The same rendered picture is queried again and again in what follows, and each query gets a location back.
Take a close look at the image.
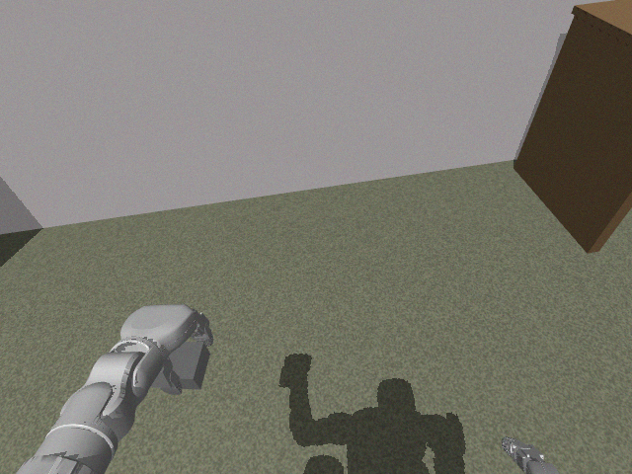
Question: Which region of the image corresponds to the small box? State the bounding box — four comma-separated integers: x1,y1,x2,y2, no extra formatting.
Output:
150,342,210,390

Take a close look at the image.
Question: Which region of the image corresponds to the desk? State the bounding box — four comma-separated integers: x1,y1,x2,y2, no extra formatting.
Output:
513,0,632,254

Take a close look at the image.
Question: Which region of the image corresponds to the left robot hand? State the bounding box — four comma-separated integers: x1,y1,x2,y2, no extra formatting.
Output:
120,304,213,395

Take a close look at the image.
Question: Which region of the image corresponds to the right robot hand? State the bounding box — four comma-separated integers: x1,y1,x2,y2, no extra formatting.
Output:
502,436,559,474

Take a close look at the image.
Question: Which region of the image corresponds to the left robot arm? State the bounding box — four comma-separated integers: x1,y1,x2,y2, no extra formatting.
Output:
16,337,163,474

